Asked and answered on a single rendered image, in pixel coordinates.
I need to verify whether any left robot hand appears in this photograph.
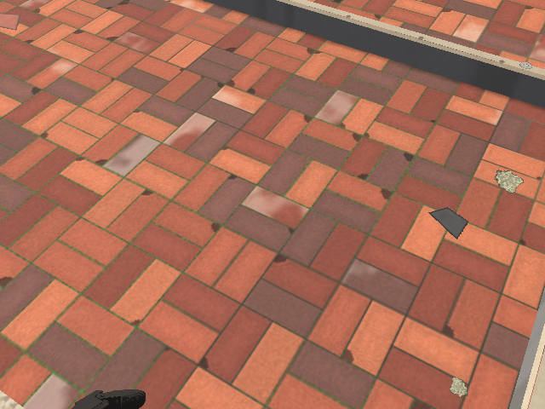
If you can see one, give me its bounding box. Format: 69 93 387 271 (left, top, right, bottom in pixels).
72 389 146 409

